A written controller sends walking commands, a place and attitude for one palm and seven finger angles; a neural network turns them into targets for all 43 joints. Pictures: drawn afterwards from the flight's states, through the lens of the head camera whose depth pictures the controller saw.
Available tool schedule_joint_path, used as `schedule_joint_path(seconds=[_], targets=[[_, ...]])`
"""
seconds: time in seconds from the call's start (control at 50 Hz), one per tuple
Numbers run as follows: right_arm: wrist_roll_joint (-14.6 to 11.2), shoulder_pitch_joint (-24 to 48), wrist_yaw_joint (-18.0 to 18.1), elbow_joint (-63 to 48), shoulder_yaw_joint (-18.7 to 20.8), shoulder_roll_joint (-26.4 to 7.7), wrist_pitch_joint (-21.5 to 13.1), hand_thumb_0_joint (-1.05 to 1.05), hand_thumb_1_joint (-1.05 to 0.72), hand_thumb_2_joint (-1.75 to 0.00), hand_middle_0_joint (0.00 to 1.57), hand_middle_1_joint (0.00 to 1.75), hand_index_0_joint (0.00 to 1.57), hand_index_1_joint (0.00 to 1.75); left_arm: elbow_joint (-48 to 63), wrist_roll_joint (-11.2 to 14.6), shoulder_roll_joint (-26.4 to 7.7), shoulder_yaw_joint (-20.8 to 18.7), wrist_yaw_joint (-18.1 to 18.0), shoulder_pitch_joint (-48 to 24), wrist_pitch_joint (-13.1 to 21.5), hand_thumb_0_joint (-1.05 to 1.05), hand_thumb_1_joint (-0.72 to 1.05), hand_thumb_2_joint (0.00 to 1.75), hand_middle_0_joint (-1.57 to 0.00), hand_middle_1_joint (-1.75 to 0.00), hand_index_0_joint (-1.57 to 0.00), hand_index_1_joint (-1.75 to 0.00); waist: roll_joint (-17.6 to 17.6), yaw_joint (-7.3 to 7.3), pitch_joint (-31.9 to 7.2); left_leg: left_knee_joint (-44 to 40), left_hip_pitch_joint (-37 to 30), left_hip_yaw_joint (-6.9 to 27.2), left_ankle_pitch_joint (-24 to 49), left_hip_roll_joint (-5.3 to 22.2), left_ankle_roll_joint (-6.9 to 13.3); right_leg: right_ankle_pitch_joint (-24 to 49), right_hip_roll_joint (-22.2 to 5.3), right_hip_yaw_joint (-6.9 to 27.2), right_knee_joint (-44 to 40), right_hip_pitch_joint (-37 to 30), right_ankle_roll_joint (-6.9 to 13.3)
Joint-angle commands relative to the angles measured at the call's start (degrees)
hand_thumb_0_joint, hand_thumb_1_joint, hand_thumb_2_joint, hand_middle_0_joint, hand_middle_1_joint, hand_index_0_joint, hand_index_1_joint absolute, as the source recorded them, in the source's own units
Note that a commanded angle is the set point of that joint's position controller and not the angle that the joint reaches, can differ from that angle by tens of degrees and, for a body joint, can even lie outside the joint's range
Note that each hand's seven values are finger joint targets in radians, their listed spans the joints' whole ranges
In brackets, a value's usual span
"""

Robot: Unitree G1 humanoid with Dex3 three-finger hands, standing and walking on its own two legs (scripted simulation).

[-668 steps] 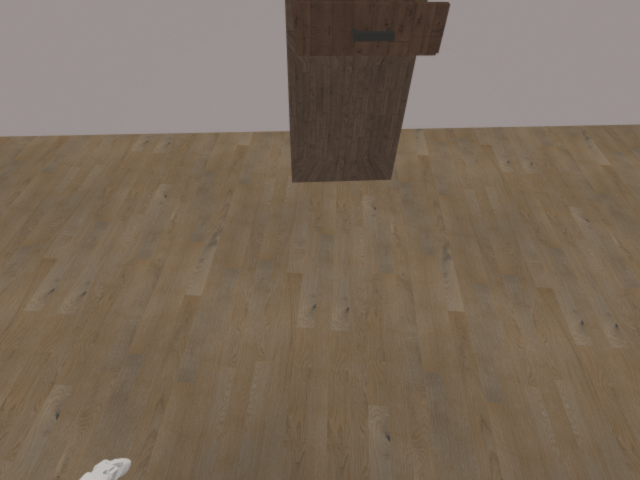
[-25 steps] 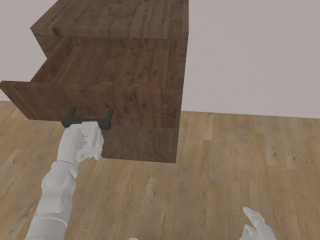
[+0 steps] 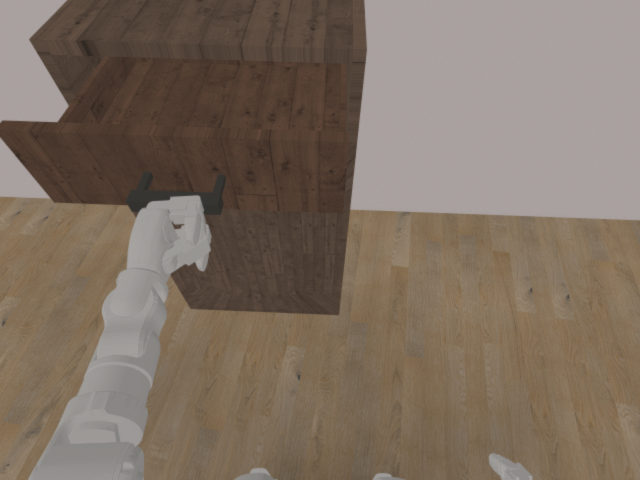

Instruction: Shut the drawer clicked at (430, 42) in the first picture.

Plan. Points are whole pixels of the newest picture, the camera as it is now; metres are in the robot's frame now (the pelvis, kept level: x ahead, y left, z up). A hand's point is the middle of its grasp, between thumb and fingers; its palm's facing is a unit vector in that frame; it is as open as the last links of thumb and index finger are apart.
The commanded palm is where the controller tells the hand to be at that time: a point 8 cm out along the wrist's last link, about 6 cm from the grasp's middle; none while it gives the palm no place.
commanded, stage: push the drawer shut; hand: left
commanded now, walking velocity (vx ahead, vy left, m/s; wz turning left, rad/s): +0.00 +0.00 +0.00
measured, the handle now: (179, 191) +0.47 +0.19 +0.08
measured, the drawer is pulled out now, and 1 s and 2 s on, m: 0.18 0.05 0.00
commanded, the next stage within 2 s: pull the fist back off the drawer in 1.74 s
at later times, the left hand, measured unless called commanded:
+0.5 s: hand (212, 204) +0.45 +0.15 +0.07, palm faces -0.05 -1.00 -0.04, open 3.3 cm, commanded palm +0.44 +0.20 +0.08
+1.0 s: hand (221, 168) +0.52 +0.14 +0.07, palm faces -0.06 -1.00 -0.03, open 3.3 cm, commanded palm +0.50 +0.20 +0.08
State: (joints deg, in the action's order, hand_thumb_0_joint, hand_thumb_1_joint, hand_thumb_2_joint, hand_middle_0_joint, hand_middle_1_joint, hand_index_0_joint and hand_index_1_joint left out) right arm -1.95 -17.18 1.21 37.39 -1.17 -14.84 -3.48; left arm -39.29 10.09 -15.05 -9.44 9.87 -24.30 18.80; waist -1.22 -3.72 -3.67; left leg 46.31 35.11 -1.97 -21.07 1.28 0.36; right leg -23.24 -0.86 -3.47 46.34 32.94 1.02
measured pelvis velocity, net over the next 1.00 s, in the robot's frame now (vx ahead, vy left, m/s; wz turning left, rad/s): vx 0.01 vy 0.00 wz -0.03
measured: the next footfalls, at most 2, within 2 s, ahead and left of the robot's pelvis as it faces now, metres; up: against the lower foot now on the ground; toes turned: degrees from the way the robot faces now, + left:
none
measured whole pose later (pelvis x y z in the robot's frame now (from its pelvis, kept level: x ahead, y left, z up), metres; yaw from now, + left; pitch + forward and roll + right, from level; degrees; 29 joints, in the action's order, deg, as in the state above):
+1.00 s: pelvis +0.01 +0.00 -0.02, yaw -2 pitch +19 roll -1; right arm 0.0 -24.0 0.0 37.6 -1.4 -15.4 1.2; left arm -67.6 4.3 -26.8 -21.2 12.4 -52.7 20.4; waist -1.7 -10.4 -5.2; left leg 52.2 47.8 -2.0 -23.4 3.4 0.3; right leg -24.0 1.2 -3.1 50.2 45.2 1.3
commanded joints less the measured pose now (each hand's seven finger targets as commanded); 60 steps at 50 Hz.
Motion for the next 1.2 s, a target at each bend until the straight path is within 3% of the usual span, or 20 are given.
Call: schedule_joint_path(seconds=[0.0, 0.02, 0.04, 0.06, 0.08, 0.1, 0.2, 0.32, 0.38, 0.44, 0.5, 0.6, 0.66, 0.7, 0.78, 0.86, 1.0, 1.08, 1.12, 1.18], targets=[[0.1, -1.6, 0.1, -5.8, 3.1, -8.4, -1.9, 0.0, -0.9, -0.9, 0.2, 0.3, 0.2, 0.3, 10.8, 0.6, -10.8, -4.0, -0.3, -27.0, 4.9, 0.0, 0.9, 0.9, -1.4, -1.6, -1.4, -1.6, 0.2, -1.77, -19.0, -5.3, -12.3, 3.1, 11.4, -1.1, 0.7, 15.8, 1.7, 2.0, -6.3, -4.8, -0.1], [0.1, -1.9, 0.3, -5.7, 3.2, -8.6, -1.6, 0.0, -0.9, -0.9, 0.2, 0.3, 0.2, 0.3, 9.7, 0.4, -12.7, -5.7, -0.5, -26.5, 5.2, 0.0, 0.9, 0.9, -1.4, -1.6, -1.4, -1.6, 1.4, -1.59, -18.3, -5.1, -11.6, 3.1, 11.4, -1.1, 0.9, 15.9, 1.9, 2.1, -6.4, -5.0, 0.0], [0.1, -1.7, 0.1, -6.0, 3.1, -8.2, -1.5, 0.0, -0.9, -0.9, 0.2, 0.3, 0.2, 0.3, 9.8, 0.4, -10.7, -3.9, -0.2, -27.4, 5.4, 0.0, 0.9, 0.9, -1.4, -1.6, -1.4, -1.6, 0.1, -1.81, -18.6, -5.3, -11.6, 2.9, 11.3, -1.3, 0.9, 16.2, 1.8, 2.3, -6.4, -5.2, -0.1], [0.0, -1.9, 0.1, -6.0, 3.2, -8.3, -1.4, 0.0, -0.9, -0.9, 0.2, 0.3, 0.2, 0.3, 9.3, 0.4, -11.8, -5.0, -0.2, -27.5, 5.7, 0.0, 0.9, 0.9, -1.4, -1.6, -1.4, -1.6, -0.3, -1.37, -18.6, -5.3, -11.6, 3.0, 11.3, -1.2, 0.8, 16.1, 1.8, 2.2, -6.2, -5.0, 0.1], [0.0, -1.8, 0.1, -5.9, 3.1, -8.1, -1.3, 0.0, -0.9, -0.9, 0.2, 0.3, 0.2, 0.3, 8.5, 0.5, -10.1, -3.6, 0.0, -28.8, 5.6, 0.0, 0.9, 0.9, -1.4, -1.6, -1.4, -1.6, -0.4, -2.2, -18.1, -5.1, -11.7, 2.7, 11.2, -1.3, 0.9, 16.2, 1.8, 2.3, -6.5, -4.3, 0.0], [0.1, -2.2, 0.2, -5.4, 3.2, -8.3, -1.1, 0.0, -0.9, -0.9, 0.2, 0.3, 0.2, 0.3, 7.7, 0.4, -11.8, -4.8, -0.2, -30.7, 5.9, 0.0, 0.9, 0.9, -1.4, -1.6, -1.4, -1.6, -0.1, -2.2, -18.0, -5.0, -11.2, 2.8, 10.6, -1.2, 0.9, 15.7, 1.9, 2.3, -6.4, -4.2, 0.0], [0.2, -3.3, 0.0, -4.9, 3.2, -8.3, -0.6, 0.0, -0.9, -0.9, 0.2, 0.3, 0.2, 0.3, 5.0, 0.1, -11.3, -4.1, 0.1, -35.1, 6.5, 0.0, 0.9, 0.9, -1.4, -1.6, -1.4, -1.6, -1.1, -2.96, -19.7, -4.2, -11.8, 2.9, 11.6, -1.3, 0.9, 16.5, 2.0, 2.4, -5.9, -3.2, 0.0], [0.2, -5.0, 0.6, -3.6, 2.8, -8.8, 0.0, 0.0, -0.9, -0.9, 0.2, 0.3, 0.2, 0.3, -4.0, -0.6, -16.5, -7.5, 0.9, -43.1, 7.0, 0.0, 0.9, 0.9, -1.4, -1.6, -1.4, -1.6, 1.4, -4.38, -18.0, -3.3, -6.5, 2.7, 7.1, -1.5, 1.5, 13.2, 2.1, 3.6, -5.9, -2.5, -0.4], [0.4, -5.9, 0.6, -3.2, 2.9, -8.8, 0.0, 0.0, -0.9, -0.9, 0.2, 0.3, 0.2, 0.3, -5.2, -0.9, -17.1, -7.6, 1.6, -46.8, 7.6, 0.0, 0.9, 0.9, -1.4, -1.6, -1.4, -1.6, -1.8, -4.65, -21.3, -2.5, -7.9, 2.9, 8.5, -1.6, 1.4, 14.1, 2.1, 3.5, -5.1, -1.7, -0.2], [0.6, -7.0, 0.4, -3.3, 2.9, -8.9, 0.2, 0.0, -0.9, -0.9, 0.2, 0.3, 0.2, 0.3, -7.5, -0.7, -17.6, -8.6, 2.2, -45.7, 7.5, 0.0, 0.9, 0.9, -1.4, -1.6, -1.4, -1.6, -1.7, -4.66, -24.3, -1.4, -8.5, 2.8, 11.9, -1.4, 1.4, 17.5, 2.2, 3.5, -4.3, -2.4, -0.3], [0.8, -7.7, 0.1, -2.9, 2.9, -8.8, 0.4, 0.0, -0.9, -0.9, 0.2, 0.3, 0.2, 0.3, -8.6, -0.8, -17.2, -7.7, 2.5, -49.8, 7.6, 0.0, 0.9, 0.9, -1.4, -1.6, -1.4, -1.6, -2.5, -5.66, -23.4, -0.9, -7.3, 2.7, 10.6, -1.4, 1.5, 16.3, 2.4, 3.7, -4.4, -0.8, -0.4], [1.0, -9.8, 0.0, -2.7, 3.0, -9.3, 0.9, 0.0, -0.9, -0.9, 0.2, 0.3, 0.2, 0.3, -12.5, -2.0, -20.3, -9.8, 2.1, -52.9, 7.1, 0.0, 0.9, 0.9, -1.4, -1.6, -1.4, -1.6, -1.3, -6.51, -22.4, 0.0, -3.3, 2.6, 9.1, -1.3, 1.9, 15.3, 2.5, 4.2, -4.0, -0.1, -0.6], [1.2, -11.1, -0.1, -3.1, 3.0, -9.7, 1.5, 0.0, -0.9, -0.9, 0.2, 0.3, 0.2, 0.3, -13.5, -2.7, -24.2, -12.6, 2.1, -52.5, 6.9, 0.0, 0.9, 0.9, -1.4, -1.6, -1.4, -1.6, -1.3, -5.99, -24.9, 0.5, -2.9, 2.5, 11.0, -1.3, 2.0, 17.2, 2.7, 4.4, -3.3, -1.6, -0.6], [1.4, -11.7, -0.3, -3.0, 3.0, -9.4, 1.6, 0.0, -0.9, -0.9, 0.2, 0.3, 0.2, 0.3, -12.7, -3.0, -22.7, -11.3, 2.3, -55.3, 6.8, 0.0, 0.9, 0.9, -1.4, -1.6, -1.4, -1.6, -3.0, -6.64, -26.3, 1.0, -4.0, 2.6, 12.1, -1.2, 1.9, 17.8, 2.8, 4.2, -2.8, -0.4, -0.6], [1.7, -13.3, -0.6, -2.7, 3.1, -9.8, 2.4, 0.0, -0.9, -0.9, 0.2, 0.3, 0.2, 0.3, -14.7, -3.6, -23.9, -12.1, 2.1, -56.1, 6.3, 0.0, 0.9, 0.9, -1.4, -1.6, -1.4, -1.6, -4.2, -6.89, -26.4, 1.6, -4.7, 3.0, 13.3, -0.9, 1.9, 17.6, 3.1, 3.7, -2.5, 1.6, -0.4], [1.9, -14.8, -0.6, -2.9, 3.2, -10.1, 3.0, 0.0, -0.9, -0.9, 0.2, 0.3, 0.2, 0.3, -14.4, -4.1, -27.4, -14.6, 1.9, -57.3, 6.1, 0.0, 0.9, 0.9, -1.4, -1.6, -1.4, -1.6, -3.4, -6.95, -28.6, 2.2, -4.1, 2.7, 15.3, -0.9, 2.1, 20.4, 3.3, 4.0, -2.3, -0.5, -0.5], [2.3, -16.2, -1.0, -2.9, 3.3, -10.3, 3.8, 0.0, -0.9, -0.9, 0.2, 0.3, 0.2, 0.3, -15.5, -4.5, -27.7, -15.2, 1.6, -57.3, 5.7, 0.0, 0.9, 0.9, -1.4, -1.6, -1.4, -1.6, -4.8, -7.23, -28.7, 2.5, -5.4, 2.8, 18.3, -0.6, 2.0, 22.2, 3.7, 3.4, -2.1, 0.9, -0.4], [2.4, -16.8, -1.0, -2.2, 3.1, -10.4, 4.2, 0.0, -0.9, -0.9, 0.2, 0.3, 0.2, 0.3, -17.8, -5.6, -27.4, -13.9, 1.0, -61.3, 5.3, 0.0, 0.9, 0.9, -1.4, -1.6, -1.4, -1.6, -5.2, -9.09, -25.5, 2.9, -4.2, 3.0, 16.6, -0.5, 2.0, 19.7, 3.7, 3.2, -2.3, 4.3, -0.5], [2.7, -17.6, -1.1, -1.9, 3.1, -10.6, 4.3, 0.0, -0.9, -0.9, 0.2, 0.3, 0.2, 0.3, -17.5, -6.1, -29.0, -14.7, 0.5, -63.3, 5.7, 0.0, 0.9, 0.9, -1.4, -1.6, -1.4, -1.6, -6.1, -9.33, -26.0, 3.2, -5.4, 3.6, 17.3, -0.3, 2.0, 19.0, 3.8, 2.8, -1.9, 5.6, -0.3], [3.1, -18.0, -1.3, -1.7, 3.1, -10.7, 4.4, 0.0, -0.9, -0.9, 0.2, 0.3, 0.2, 0.3, -18.5, -6.5, -27.1, -13.2, 0.1, -65.1, 5.5, 0.0, 0.9, 0.9, -1.4, -1.6, -1.4, -1.6, -7.2, -10.23, -27.2, 3.9, -6.9, 4.3, 18.5, -0.1, 1.8, 18.4, 3.9, 2.4, -1.5, 8.2, -0.3]])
